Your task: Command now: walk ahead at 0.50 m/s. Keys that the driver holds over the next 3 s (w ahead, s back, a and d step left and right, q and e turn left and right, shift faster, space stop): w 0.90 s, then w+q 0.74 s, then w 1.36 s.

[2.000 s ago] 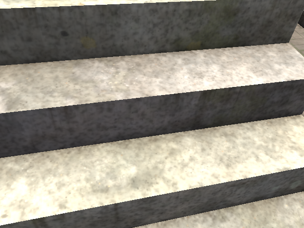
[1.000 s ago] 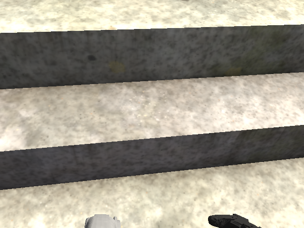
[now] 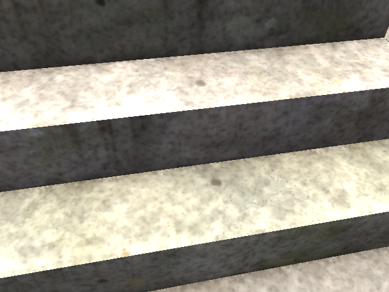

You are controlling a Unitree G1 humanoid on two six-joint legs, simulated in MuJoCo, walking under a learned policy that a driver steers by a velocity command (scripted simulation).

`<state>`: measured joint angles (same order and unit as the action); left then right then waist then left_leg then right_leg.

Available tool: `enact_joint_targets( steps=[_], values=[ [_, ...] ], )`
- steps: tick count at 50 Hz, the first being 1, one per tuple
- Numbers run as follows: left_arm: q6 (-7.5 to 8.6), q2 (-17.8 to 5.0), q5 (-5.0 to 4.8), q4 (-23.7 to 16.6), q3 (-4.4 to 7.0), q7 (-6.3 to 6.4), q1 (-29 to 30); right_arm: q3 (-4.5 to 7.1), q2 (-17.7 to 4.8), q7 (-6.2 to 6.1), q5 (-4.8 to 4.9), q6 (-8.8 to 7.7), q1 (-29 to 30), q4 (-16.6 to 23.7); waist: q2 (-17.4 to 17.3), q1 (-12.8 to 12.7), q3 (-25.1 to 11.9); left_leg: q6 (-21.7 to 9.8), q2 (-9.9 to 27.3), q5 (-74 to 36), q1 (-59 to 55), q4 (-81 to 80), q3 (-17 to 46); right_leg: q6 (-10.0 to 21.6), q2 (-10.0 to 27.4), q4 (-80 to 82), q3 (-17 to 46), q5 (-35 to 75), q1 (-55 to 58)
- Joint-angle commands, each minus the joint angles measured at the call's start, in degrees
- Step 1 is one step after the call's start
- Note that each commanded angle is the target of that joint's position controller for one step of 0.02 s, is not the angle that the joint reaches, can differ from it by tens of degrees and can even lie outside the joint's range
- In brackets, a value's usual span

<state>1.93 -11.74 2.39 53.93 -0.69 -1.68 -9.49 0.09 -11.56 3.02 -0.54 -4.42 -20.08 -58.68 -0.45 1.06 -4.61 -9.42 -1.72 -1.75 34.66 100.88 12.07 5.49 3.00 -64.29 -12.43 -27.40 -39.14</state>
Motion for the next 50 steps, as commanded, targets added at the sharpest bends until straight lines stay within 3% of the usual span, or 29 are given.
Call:
enact_joint_targets(
  steps=[1, 5, 9, 12, 14, 15, 16, 18, 20, 21, 22, 23, 24, 25, 26, 28, 29, 33, 36, 39, 42, 43, 44, 45, 46, 47, 48, 49, 50],
  values=[
    [1.36, 8.14, 0.89, 6.39, -2.41, -1.92, -2.78, -4.51, 9.84, 1.27, -0.55, -2.00, 10.48, 14.03, -1.48, 5.36, 3.21, -5.10, 0.68, -4.20, 27.91, 28.86, 5.57, -3.40, 11.72, 38.32, 29.57, 0.82, 10.63],
    [2.00, 8.08, 2.43, 8.68, -3.92, -1.80, -5.50, -6.61, 10.10, -0.16, 2.10, 0.26, 8.56, 13.03, 1.99, 7.30, 7.90, -2.81, -0.68, -3.74, 41.84, 39.32, 0.38, -4.23, 9.38, 43.97, 12.14, 15.60, 8.13],
    [2.09, 5.66, -0.48, 10.63, -4.98, -1.86, -10.76, -7.87, 8.62, -1.97, 2.30, 0.89, 22.83, 17.69, 3.08, 3.48, 9.61, 0.73, -1.20, -7.60, 41.58, 25.96, -8.45, -7.49, 5.52, 49.98, 3.74, 19.92, 1.39],
    [2.44, 1.83, -1.51, 13.69, -3.73, 1.23, -24.56, -9.66, 9.42, -2.81, 2.22, 0.59, 37.35, 21.08, 8.31, -4.75, 5.30, 3.99, 1.63, -1.06, 38.79, 11.45, -21.03, -1.90, 7.58, 60.77, 9.35, 20.97, 10.98],
    [0.27, -0.15, -0.21, 15.50, -2.66, 3.23, -30.28, -10.10, 11.22, -1.49, 1.68, 1.20, 35.07, 18.99, 7.26, -4.41, 0.72, 3.88, 4.79, 1.88, 48.66, 14.20, -21.14, -0.40, 10.42, 57.56, 12.69, 29.46, 35.29],
    [-0.55, 0.38, -0.93, 15.18, -2.40, 4.31, -30.22, -10.20, 12.24, -0.25, 1.07, 0.60, 37.75, 19.75, 6.45, -3.81, 0.54, 3.38, 6.14, 6.89, 53.38, 12.36, -18.89, -0.22, 12.36, 55.90, 13.21, 36.62, 44.41],
    [-1.30, 0.43, -1.10, 14.45, -2.11, 5.02, -30.05, -10.29, 12.03, 0.90, 0.72, -0.14, 39.36, 20.17, 5.06, -3.74, 0.51, 2.86, 5.92, 12.47, 53.66, 9.17, -18.82, -0.25, 13.35, 54.34, 12.22, 47.52, 48.60],
    [-0.66, 0.11, -1.81, 13.19, -2.21, 4.50, -25.00, -9.40, 9.17, 2.54, 1.15, -1.40, 42.02, 21.42, 6.10, -1.07, -3.16, 0.45, 1.50, 19.83, 22.13, -15.48, -29.93, 0.89, 11.56, 56.38, 4.42, 84.17, 36.17],
    [1.06, -0.63, -1.24, 15.38, -2.30, 5.05, -28.68, -6.77, 6.21, 0.65, 0.80, -0.74, 33.89, 19.33, 18.88, 1.74, -10.34, -0.06, -4.93, 35.25, 7.64, -19.06, -28.16, 4.49, 12.75, 43.43, 5.66, 137.77, 42.58],
    [1.88, -7.67, -1.21, 13.08, -0.78, 5.00, -22.33, -5.39, 2.23, 0.71, -0.74, -0.55, 18.09, 16.33, 26.08, 10.11, -12.14, -2.21, -1.31, 38.65, 1.31, -31.57, -17.37, 7.56, 15.91, 31.93, 9.10, 146.65, 48.13],
    [2.89, -8.12, -1.48, 10.21, -0.12, 4.12, -18.50, -3.11, -2.88, 1.18, -2.68, 0.18, 5.31, 12.57, 16.11, 12.57, -21.64, -4.69, 4.06, 29.44, -17.85, -34.63, -6.76, 9.35, 14.47, 22.00, 9.17, 143.21, 38.36],
    [3.86, -4.50, -1.94, 8.12, -0.11, 1.92, -14.67, -0.70, -7.83, -0.11, -2.73, 2.16, -1.76, 8.67, -0.01, 13.41, -21.24, -9.55, 11.45, 35.43, -28.55, -57.14, 14.76, 8.31, 6.71, 9.06, 9.63, 111.00, 21.18],
    [4.33, 1.14, -1.55, 6.03, -0.59, -0.29, -5.53, 1.07, -10.26, -2.16, -2.32, 4.94, -6.43, 2.84, -16.52, 13.42, -16.44, -13.79, 19.04, 41.25, -35.08, -85.67, 40.37, 5.89, -5.42, -16.76, 15.18, 35.94, 0.46],
    [5.00, 4.21, -1.97, 2.24, -0.68, -2.64, -0.24, -0.67, -3.15, -3.34, -3.74, 4.79, -4.62, 1.32, -12.02, 11.38, -8.96, -12.17, 20.55, 43.50, -26.64, -87.32, 49.74, 5.34, -9.54, -49.65, 29.01, 24.72, -11.71],
    [5.00, 8.09, -2.95, -4.49, -1.52, -3.54, 4.74, -2.44, 3.10, -2.52, -2.59, 3.72, 0.68, 0.26, -4.21, 4.80, 2.51, -8.39, 19.74, 42.52, -15.73, -81.55, 35.44, 6.48, -8.10, -57.84, 30.19, 21.69, -21.30],
    [5.33, 9.80, -1.74, -9.72, -3.15, -2.90, 3.00, -4.40, 10.88, -0.52, -2.45, 1.51, 2.90, -4.65, 4.86, -3.30, 8.15, -0.69, 14.25, 28.24, -9.39, -75.73, 15.00, 9.32, -8.19, -66.60, 30.29, 24.07, -29.08],
    [4.90, 11.05, -2.39, -8.86, -4.08, -2.55, -2.19, -4.91, 13.01, 0.07, -2.77, 1.32, 5.75, -5.03, 5.68, -7.24, 8.60, 2.19, 12.08, 21.40, -8.21, -74.84, 5.70, 9.36, -7.56, -65.46, 31.02, 24.90, -30.66],
    [3.03, 7.96, -2.79, -11.10, -5.41, -0.47, -0.54, -4.32, 7.21, 0.71, -3.24, 0.57, 10.84, -2.75, 2.26, -11.20, 7.70, 4.00, 7.39, 8.33, 5.60, -81.67, -17.43, 4.38, -5.80, -51.14, 21.56, 34.24, -24.69],
    [1.95, 9.34, -3.08, -11.83, -6.43, 0.90, 5.38, -3.94, 2.99, -0.43, -1.83, -0.04, -4.83, -6.00, -2.05, -4.28, 5.46, -0.15, 10.28, 10.56, -8.64, -83.96, -11.16, 1.50, -4.61, -59.03, 16.69, 32.98, -37.25],
    [3.50, 10.75, -4.07, -17.65, -8.13, -0.59, 17.80, -2.83, 1.70, -2.31, -1.25, 1.72, -16.95, -7.16, -3.20, 3.18, 6.93, 1.55, 14.20, 12.72, -33.36, -84.67, -4.20, 0.20, -1.83, -55.92, 16.92, 23.78, -60.29],
    [3.75, 10.47, -3.06, -26.26, -9.87, -2.14, 33.45, -2.59, 1.87, -5.25, -0.32, 1.89, -20.93, -7.41, -4.69, 5.81, 6.35, -0.46, 17.05, 6.81, -26.85, -99.23, -2.75, -2.81, 3.81, -41.41, 2.16, 21.00, -48.71],
    [3.58, 13.12, -2.20, -29.84, -11.42, -2.44, 41.29, -1.70, 1.11, -6.49, 1.83, 1.79, -22.16, -7.94, -5.95, 6.88, 6.96, -1.53, 19.05, 1.04, -20.67, -106.04, -3.20, -2.35, 6.44, -29.78, 4.05, 13.99, -34.81],
    [3.48, 11.85, -3.45, -29.18, -11.15, -2.64, 37.04, -2.03, -0.28, -6.75, 2.90, 2.18, -18.53, -8.43, -5.99, 1.52, 3.68, -0.29, 15.87, -25.41, -17.36, -105.44, -12.39, -0.28, 2.90, -16.51, -1.51, 12.68, -14.29],
    [4.27, 8.98, -4.15, -27.70, -8.89, -2.21, 33.24, -1.77, -2.01, -5.35, 1.62, 0.20, -22.45, -10.12, -10.30, 0.27, -4.24, -1.65, 15.88, -63.07, -17.85, -98.05, -14.85, 1.08, -3.78, -15.58, -6.63, 8.45, 5.83],
    [4.01, 3.20, -3.12, -23.58, -5.65, -1.39, 19.50, -1.13, -5.91, -4.35, -0.13, -1.08, -21.24, -10.23, -17.45, -5.88, -10.02, -2.27, 17.30, -94.31, -29.23, -86.53, -15.09, 4.03, -5.61, -14.25, -2.57, 2.90, 10.83],
    [3.32, -3.46, -1.60, -21.12, -2.45, -0.83, 6.65, 1.08, -12.84, -4.58, -0.09, -1.54, -16.55, -8.74, -22.37, -14.17, -15.48, -1.92, 17.92, -100.26, -38.00, -75.77, -11.82, 5.37, -4.59, -3.54, 7.60, -3.74, 14.95],
    [3.02, -8.79, 0.04, -15.98, 0.23, -0.69, -7.92, 1.79, -13.10, -4.65, -1.14, -2.56, -10.54, -5.67, -15.45, -18.83, -23.28, -1.92, 16.29, -96.14, -27.76, -60.60, -8.12, 9.26, 2.12, 2.54, 25.30, 4.30, 32.90],
    [1.00, -14.58, 1.32, -10.35, 2.92, 1.13, -17.18, 1.21, -5.17, -2.75, -0.68, -3.64, -10.74, -4.15, 5.95, -16.43, -28.30, -0.56, 6.86, -57.45, -7.68, -40.66, -7.92, 15.83, 15.00, 28.46, 55.45, -1.27, 46.54],
    [-0.79, -14.18, 2.42, -7.49, 3.41, 2.27, -19.73, 1.28, -0.30, -0.82, -0.75, -4.18, -4.67, -5.11, 10.22, -17.23, -29.31, 2.39, -3.84, -1.96, 1.89, -3.01, -1.35, 19.22, 22.74, 48.97, 78.30, -11.49, 44.47]
  ],
)
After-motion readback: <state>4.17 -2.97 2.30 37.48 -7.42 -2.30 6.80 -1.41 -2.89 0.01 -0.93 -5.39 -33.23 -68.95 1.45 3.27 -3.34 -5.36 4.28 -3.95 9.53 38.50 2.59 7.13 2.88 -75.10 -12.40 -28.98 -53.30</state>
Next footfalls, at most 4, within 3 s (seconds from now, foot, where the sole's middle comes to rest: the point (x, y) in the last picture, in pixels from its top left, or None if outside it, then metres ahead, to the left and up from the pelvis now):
0.40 left None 0.31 0.07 -0.49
0.94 right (261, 194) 0.62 -0.16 -0.29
1.44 left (178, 89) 0.80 0.06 -0.09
1.94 right None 1.07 0.02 0.11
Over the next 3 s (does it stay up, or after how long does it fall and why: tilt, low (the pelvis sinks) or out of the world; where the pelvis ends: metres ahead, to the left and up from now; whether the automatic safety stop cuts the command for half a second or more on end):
stays up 1.37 0.29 1.14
